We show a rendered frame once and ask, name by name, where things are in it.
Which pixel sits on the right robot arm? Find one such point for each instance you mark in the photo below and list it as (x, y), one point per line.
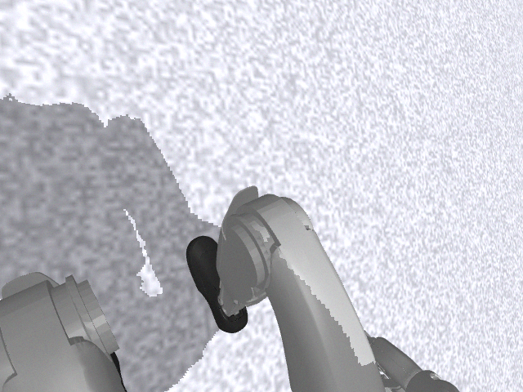
(428, 381)

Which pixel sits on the right robot hand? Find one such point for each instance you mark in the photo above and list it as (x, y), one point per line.
(397, 366)

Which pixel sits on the left robot foot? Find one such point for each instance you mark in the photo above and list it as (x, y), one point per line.
(116, 363)

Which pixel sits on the right robot foot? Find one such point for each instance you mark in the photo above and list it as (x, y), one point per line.
(201, 255)

